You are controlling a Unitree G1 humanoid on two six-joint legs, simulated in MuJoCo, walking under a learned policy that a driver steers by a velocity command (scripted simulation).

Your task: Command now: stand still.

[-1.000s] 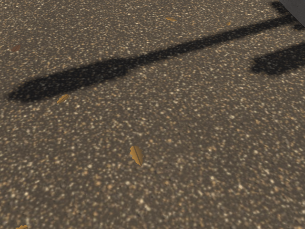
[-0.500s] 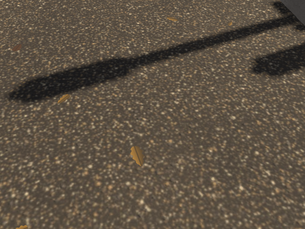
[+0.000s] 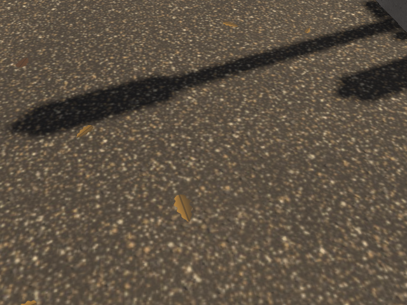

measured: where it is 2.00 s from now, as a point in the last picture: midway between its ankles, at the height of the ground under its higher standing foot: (201, 243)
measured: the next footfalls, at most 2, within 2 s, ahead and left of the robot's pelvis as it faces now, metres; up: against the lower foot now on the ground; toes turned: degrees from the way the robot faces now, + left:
right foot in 0.78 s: +0.45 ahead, -0.03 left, +0.00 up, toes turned -4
left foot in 1.34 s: +0.76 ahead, +0.13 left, +0.00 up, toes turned +11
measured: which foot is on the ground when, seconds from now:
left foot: down 0.00-0.80, up 0.82-1.00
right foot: down 0.00-0.34, up 0.36-0.76, down 0.78-1.00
